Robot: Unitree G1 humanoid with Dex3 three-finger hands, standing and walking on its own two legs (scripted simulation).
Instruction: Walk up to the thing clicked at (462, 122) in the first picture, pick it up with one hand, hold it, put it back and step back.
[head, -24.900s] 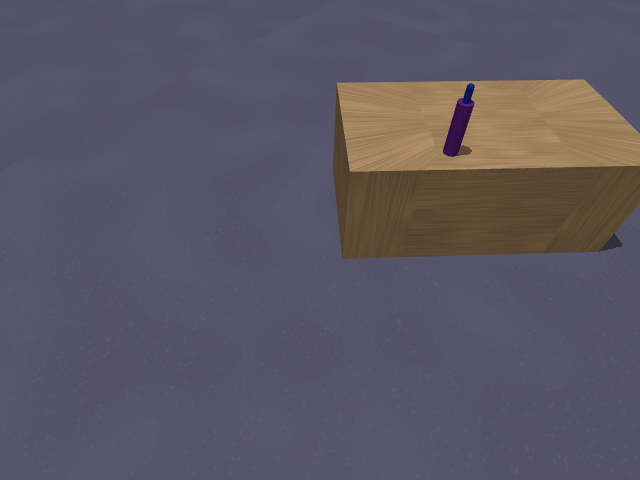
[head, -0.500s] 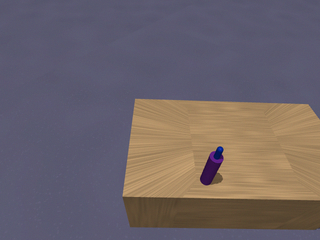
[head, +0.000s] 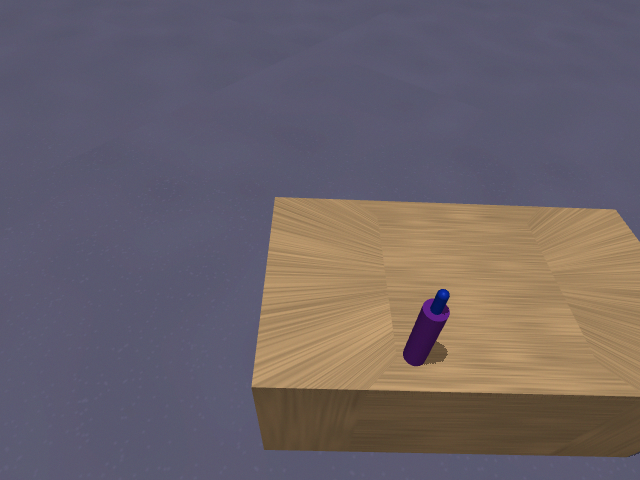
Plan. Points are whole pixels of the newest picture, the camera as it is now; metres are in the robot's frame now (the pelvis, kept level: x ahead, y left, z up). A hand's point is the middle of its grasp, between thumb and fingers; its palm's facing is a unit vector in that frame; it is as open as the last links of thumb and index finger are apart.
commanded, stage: stand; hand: right
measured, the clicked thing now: (427, 327) +0.45 -0.21 -0.21
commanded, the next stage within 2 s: none
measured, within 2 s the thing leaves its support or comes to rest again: neither
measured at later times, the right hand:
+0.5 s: hand out of the picture +0.09 -0.23 -0.15, palm faces -0.04 +0.93 -0.36, open 7.6 cm
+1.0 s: hand out of the picture +0.10 -0.23 -0.15, palm faces -0.04 +0.93 -0.35, open 7.4 cm
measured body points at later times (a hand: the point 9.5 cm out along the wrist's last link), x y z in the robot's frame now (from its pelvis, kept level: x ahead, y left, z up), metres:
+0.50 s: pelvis +0.03 +0.02 +0.00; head +0.03 +0.02 +0.45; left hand +0.10 +0.31 -0.14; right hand +0.10 -0.28 -0.13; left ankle +0.01 +0.13 -0.75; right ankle +0.03 -0.12 -0.75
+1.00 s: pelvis +0.03 +0.02 +0.00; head +0.04 +0.02 +0.45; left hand +0.10 +0.31 -0.14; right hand +0.10 -0.28 -0.13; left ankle +0.01 +0.13 -0.75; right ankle +0.03 -0.12 -0.75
